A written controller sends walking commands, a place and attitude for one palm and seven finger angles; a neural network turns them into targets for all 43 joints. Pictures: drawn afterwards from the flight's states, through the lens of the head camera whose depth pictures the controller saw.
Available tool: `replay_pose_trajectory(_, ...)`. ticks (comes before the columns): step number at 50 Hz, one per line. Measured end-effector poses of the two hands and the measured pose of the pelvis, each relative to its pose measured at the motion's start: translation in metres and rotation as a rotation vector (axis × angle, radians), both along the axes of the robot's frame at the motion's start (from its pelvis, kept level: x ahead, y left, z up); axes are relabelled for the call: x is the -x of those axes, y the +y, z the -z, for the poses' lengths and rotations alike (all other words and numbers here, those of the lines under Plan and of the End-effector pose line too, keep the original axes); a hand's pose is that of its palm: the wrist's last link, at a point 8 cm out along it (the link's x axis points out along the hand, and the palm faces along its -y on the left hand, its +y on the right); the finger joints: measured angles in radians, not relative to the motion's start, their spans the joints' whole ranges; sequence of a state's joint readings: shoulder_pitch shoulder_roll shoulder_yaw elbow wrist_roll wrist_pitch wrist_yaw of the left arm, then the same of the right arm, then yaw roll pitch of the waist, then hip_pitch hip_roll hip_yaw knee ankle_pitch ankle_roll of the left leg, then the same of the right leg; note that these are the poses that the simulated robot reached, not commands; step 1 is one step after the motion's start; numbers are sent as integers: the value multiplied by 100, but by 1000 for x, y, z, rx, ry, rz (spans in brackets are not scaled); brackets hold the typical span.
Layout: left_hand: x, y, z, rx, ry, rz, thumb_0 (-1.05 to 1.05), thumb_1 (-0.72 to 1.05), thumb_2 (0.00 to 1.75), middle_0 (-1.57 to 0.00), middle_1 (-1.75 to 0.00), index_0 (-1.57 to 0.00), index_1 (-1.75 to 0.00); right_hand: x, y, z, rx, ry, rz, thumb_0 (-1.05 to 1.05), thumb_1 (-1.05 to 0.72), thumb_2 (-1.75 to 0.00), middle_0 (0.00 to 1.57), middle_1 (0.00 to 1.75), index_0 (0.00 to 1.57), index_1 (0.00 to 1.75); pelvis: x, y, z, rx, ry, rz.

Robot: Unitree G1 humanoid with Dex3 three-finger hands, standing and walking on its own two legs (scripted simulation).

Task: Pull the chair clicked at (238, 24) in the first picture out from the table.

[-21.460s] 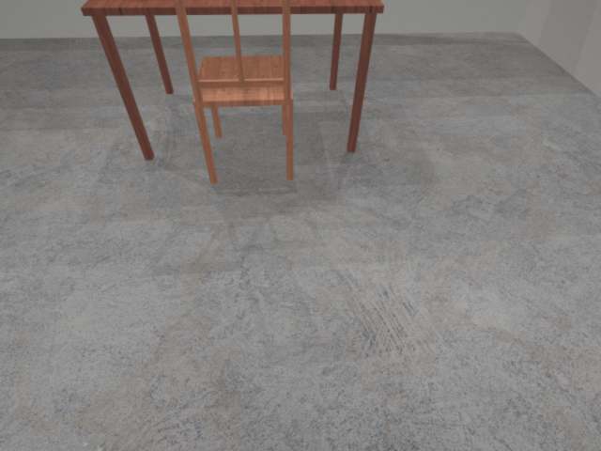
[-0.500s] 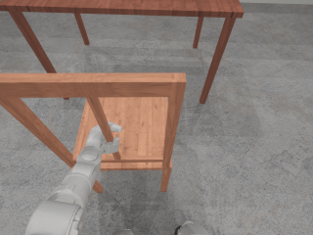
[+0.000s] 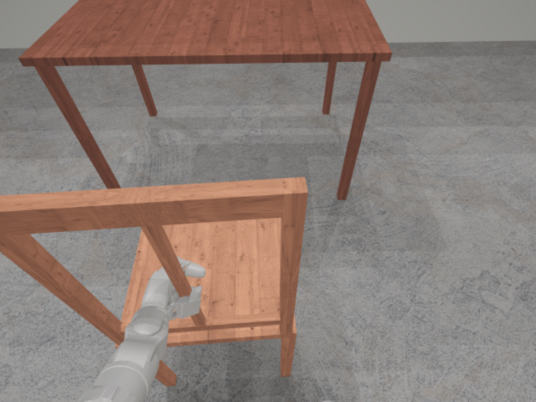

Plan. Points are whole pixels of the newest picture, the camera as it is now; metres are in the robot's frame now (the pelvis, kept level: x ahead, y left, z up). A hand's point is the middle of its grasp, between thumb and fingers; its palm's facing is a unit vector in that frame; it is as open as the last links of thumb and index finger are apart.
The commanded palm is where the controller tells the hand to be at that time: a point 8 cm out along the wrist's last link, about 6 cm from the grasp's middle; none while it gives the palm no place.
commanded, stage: stop walking, hand still on the chair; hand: left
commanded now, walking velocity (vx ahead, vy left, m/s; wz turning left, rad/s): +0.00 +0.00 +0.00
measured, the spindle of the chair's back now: (181, 283) +0.31 +0.17 -0.04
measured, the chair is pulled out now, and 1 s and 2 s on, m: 0.59 0.60 0.60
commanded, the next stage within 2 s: open the thumb and straighten the fingers in 0.60 s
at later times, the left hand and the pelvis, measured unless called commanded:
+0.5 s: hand (193, 305) +0.28 +0.14 -0.06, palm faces +0.02 -0.98 -0.21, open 5.5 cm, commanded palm +0.26 +0.19 -0.04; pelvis +0.05 +0.00 +0.01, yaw +0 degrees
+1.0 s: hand (186, 300) +0.29 +0.15 -0.06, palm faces +0.01 -0.98 -0.18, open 9.6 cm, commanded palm +0.26 +0.21 -0.03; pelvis +0.05 +0.00 -0.01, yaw +2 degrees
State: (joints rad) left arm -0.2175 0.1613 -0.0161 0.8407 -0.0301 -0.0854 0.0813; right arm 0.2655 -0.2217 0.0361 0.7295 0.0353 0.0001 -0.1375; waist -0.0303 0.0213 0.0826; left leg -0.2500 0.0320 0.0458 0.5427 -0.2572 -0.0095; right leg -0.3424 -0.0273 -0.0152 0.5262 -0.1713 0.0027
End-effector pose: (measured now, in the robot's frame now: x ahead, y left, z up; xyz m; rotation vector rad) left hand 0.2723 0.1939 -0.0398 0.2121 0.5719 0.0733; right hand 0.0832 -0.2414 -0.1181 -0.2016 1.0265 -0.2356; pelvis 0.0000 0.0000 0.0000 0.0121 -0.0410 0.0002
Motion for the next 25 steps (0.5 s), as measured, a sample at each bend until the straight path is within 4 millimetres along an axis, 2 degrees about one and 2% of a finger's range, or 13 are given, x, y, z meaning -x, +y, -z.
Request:
replay_pose_trajectory(6, 10, -1, -1, 1, 8, -15, 7, 66, 79, -30, -126, -49, -144, -35, 6, -9, -14, -88, -16, 1, -91, -90, 20, 30, 20, 30, -16, -1, -5, -2, 8, 10)
replay_pose_trajectory(16, 11, -1, -1, 5, 15, -13, 7, 66, 80, -29, -127, -49, -144, -92, 4, -29, 11, -185, -54, 1, -91, -90, 20, 30, 20, 30, -39, 1, -9, 0, 25, 7)
replay_pose_trajectory(21, 11, -1, -1, 10, 18, -15, 7, 67, 80, -29, -127, -49, -144, -111, 4, -36, 20, -210, -67, 1, -91, -90, 20, 30, 20, 30, -47, 1, -9, 0, 26, 1)
replay_pose_trajectory(25, 11, -1, -1, 13, 21, -18, 7, 67, 80, -28, -128, -49, -144, -119, 6, -39, 18, -218, -71, 1, -91, -90, 20, 30, 20, 30, -50, 1, -10, 1, 25, -2)
